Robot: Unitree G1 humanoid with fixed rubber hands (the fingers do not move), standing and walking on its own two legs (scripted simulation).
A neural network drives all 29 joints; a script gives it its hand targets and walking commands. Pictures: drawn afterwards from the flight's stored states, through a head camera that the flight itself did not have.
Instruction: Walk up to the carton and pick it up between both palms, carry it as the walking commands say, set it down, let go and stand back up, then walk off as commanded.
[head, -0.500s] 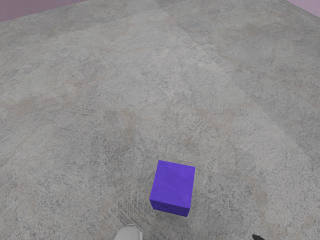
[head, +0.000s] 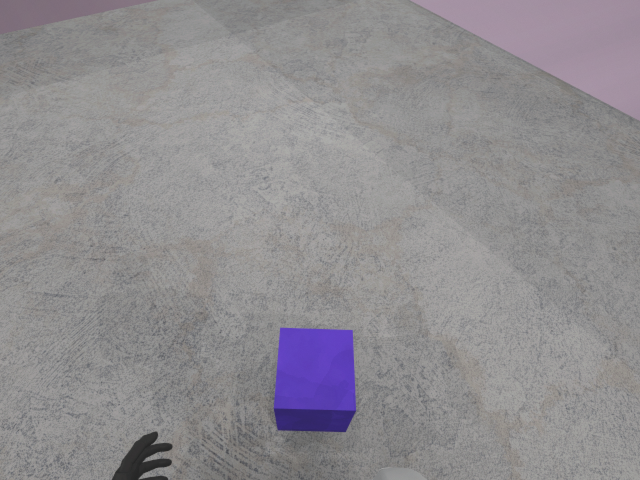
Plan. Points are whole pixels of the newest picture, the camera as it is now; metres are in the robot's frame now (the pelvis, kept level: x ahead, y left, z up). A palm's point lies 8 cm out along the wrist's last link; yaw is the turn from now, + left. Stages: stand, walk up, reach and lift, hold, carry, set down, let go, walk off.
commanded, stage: walk up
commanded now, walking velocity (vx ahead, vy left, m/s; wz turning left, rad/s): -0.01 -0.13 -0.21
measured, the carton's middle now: (314, 381) +0.43 -0.02 -0.65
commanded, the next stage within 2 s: stand in 1.38 s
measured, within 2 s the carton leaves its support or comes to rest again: neither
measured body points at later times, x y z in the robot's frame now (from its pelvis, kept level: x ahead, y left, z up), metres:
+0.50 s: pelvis -0.01 -0.06 +0.00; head -0.01 -0.04 +0.45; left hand +0.07 +0.17 -0.15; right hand +0.04 -0.30 -0.14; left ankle -0.02 +0.05 -0.74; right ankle -0.03 -0.17 -0.74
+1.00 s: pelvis +0.03 -0.03 +0.00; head +0.06 -0.03 +0.45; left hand +0.06 +0.21 -0.15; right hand +0.03 -0.25 -0.15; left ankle +0.02 +0.07 -0.74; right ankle +0.01 -0.15 -0.74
